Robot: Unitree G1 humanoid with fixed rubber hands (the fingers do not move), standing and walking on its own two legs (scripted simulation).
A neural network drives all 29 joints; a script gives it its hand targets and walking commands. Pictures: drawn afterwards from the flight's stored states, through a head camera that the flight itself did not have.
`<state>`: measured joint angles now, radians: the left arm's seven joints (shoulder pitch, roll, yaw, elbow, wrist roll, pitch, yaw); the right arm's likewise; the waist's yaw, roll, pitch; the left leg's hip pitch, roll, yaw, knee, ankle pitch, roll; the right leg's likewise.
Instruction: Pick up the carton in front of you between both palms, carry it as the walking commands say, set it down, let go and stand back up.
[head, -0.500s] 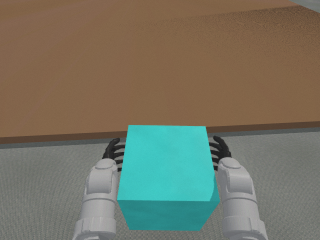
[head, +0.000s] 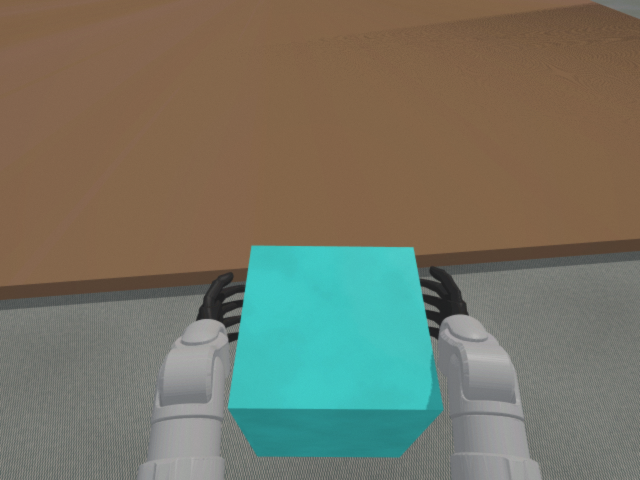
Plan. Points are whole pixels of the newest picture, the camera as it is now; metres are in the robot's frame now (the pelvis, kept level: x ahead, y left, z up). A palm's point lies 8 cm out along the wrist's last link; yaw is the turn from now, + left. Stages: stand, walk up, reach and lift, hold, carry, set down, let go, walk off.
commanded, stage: carry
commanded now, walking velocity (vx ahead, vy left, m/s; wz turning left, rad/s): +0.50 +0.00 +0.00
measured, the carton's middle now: (330, 358) +0.28 +0.01 -0.01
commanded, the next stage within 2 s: none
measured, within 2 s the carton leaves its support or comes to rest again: neither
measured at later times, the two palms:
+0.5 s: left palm (265, 212) +0.48 +0.11 +0.10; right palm (458, 215) +0.47 -0.19 +0.10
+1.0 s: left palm (268, 112) +0.82 +0.14 +0.10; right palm (406, 109) +0.81 -0.16 +0.11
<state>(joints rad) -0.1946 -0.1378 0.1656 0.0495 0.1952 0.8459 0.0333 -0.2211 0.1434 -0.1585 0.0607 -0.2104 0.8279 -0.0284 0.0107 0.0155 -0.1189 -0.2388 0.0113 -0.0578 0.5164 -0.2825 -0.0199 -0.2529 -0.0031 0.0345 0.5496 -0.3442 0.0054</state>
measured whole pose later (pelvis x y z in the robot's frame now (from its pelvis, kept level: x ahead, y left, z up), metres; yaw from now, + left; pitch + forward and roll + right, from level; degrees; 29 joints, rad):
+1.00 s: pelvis +0.55 +0.00 -0.02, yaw -1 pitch +3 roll +1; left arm -0.17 -0.13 0.12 -0.58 0.04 1.28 0.14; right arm -0.19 0.14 -0.09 -0.55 -0.04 1.24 -0.14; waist -0.02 -0.03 -0.04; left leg -0.49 0.02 0.25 0.59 -0.17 0.11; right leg -0.19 -0.07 -0.07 1.04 -0.46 -0.02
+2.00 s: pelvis +1.22 +0.01 +0.03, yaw +1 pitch +4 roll +2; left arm -0.59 -0.10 0.29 -0.23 0.04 1.22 0.15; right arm -0.61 0.09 -0.24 -0.20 0.00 1.20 -0.18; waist -0.13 0.01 0.09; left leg -0.62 -0.10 0.14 0.81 -0.26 0.14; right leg -0.49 0.05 0.04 1.52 -0.39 -0.05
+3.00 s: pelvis +1.82 +0.08 +0.09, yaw +4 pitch +5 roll -2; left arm -0.15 -0.13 0.08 -0.45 0.08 1.16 0.13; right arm -0.15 0.13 -0.13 -0.44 -0.03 1.12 -0.11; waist -0.05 0.00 -0.04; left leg -0.01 0.10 0.30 0.30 -0.38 -0.03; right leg -0.59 -0.01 -0.16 0.63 -0.14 -0.03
